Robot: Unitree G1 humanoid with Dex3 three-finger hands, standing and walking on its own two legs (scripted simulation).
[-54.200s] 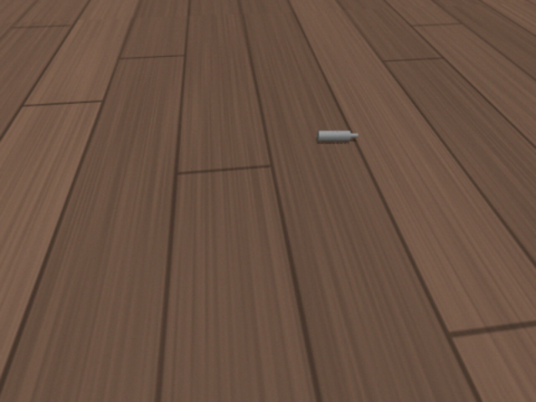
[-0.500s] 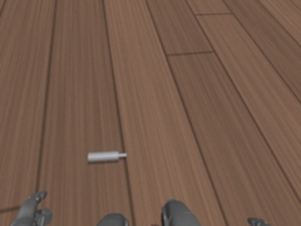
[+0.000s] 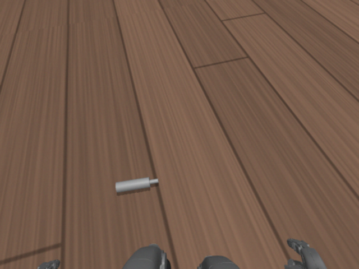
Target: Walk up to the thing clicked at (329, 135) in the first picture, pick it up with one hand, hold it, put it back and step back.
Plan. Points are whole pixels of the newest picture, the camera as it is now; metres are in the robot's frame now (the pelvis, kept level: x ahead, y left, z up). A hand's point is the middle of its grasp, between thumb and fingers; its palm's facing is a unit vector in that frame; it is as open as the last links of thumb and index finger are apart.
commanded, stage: step back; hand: left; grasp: from above
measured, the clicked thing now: (137, 183) +0.58 +0.25 -0.73
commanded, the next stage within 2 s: none
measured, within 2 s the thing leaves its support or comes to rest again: neither
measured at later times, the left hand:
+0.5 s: hand out of the picture -0.05 +0.27 -0.14, palm faces +0.06 -0.93 -0.35, open 7.4 cm
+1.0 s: hand out of the picture -0.20 +0.24 -0.14, palm faces +0.02 -0.91 -0.42, open 7.4 cm
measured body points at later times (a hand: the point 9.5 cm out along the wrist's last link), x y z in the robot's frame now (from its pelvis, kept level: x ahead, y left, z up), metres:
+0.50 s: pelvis -0.15 +0.00 +0.01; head -0.10 +0.02 +0.46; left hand -0.05 +0.32 -0.11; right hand -0.05 -0.30 -0.10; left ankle -0.13 +0.12 -0.72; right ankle -0.13 -0.14 -0.64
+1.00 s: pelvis -0.31 -0.03 +0.00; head -0.24 -0.04 +0.44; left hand -0.20 +0.29 -0.11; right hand -0.20 -0.35 -0.12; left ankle -0.34 +0.08 -0.71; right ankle -0.25 -0.17 -0.72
